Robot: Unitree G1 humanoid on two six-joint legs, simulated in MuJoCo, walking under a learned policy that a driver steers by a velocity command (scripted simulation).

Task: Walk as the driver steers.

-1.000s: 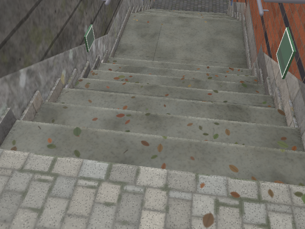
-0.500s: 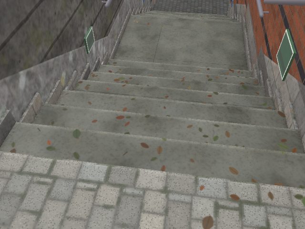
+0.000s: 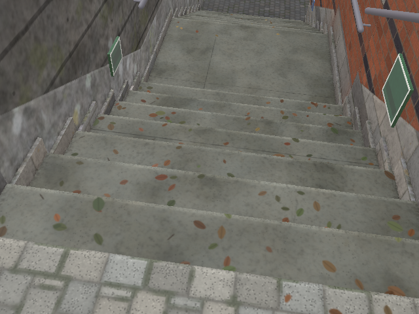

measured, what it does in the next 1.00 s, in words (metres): walks ahead: right foot, then left foot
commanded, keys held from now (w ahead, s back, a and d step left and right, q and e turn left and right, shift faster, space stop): w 0.74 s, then w+e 0.26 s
